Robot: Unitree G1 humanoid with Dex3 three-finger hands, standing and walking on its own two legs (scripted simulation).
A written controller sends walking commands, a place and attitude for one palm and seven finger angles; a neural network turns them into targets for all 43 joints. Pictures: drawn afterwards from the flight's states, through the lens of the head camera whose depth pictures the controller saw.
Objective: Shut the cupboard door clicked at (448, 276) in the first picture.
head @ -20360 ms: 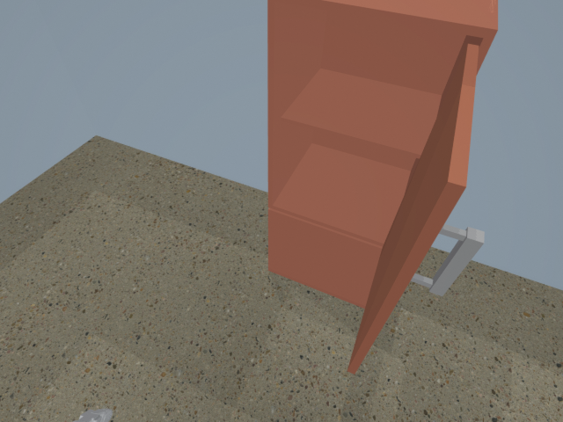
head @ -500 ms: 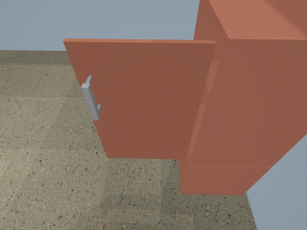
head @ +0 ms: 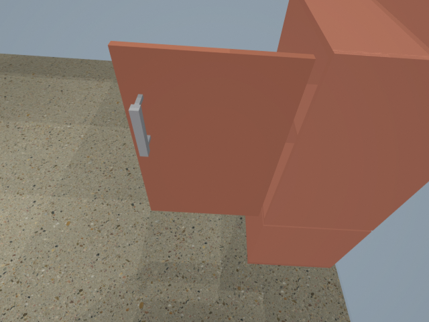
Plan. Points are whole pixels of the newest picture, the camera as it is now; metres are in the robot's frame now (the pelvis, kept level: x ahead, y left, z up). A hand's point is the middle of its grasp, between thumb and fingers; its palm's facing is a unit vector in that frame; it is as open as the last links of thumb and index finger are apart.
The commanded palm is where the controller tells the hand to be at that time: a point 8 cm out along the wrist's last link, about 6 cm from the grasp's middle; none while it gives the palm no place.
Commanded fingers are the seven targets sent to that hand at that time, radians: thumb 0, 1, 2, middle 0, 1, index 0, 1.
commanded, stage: come to a stop and stand still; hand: left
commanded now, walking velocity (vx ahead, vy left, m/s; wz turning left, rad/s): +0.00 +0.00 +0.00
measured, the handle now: (142, 126) +0.49 +0.20 +0.08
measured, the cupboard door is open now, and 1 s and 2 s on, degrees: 90 90 90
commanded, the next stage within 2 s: look again from close up in 0.52 s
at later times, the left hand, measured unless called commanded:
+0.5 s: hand out of the picture -0.01 +0.19 -0.18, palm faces +0.01 -0.99 -0.16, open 7.4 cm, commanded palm none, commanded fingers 0.00 0.90 0.90 -0.20 -0.30 -0.20 -0.30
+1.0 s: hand out of the picture +0.01 +0.19 -0.18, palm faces +0.00 -0.99 -0.17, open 7.4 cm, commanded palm none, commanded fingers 0.00 0.90 0.90 -0.20 -0.30 -0.20 -0.30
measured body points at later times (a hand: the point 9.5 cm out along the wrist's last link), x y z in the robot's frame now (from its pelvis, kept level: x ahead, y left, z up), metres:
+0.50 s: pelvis +0.01 +0.03 +0.00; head +0.02 +0.04 +0.45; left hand +0.00 +0.24 -0.16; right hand +0.01 -0.20 -0.15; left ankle +0.04 +0.08 -0.74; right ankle +0.01 -0.12 -0.74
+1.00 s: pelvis +0.03 +0.03 +0.01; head +0.04 +0.04 +0.45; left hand +0.01 +0.24 -0.16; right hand +0.01 -0.19 -0.15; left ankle +0.04 +0.08 -0.74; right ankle +0.01 -0.12 -0.74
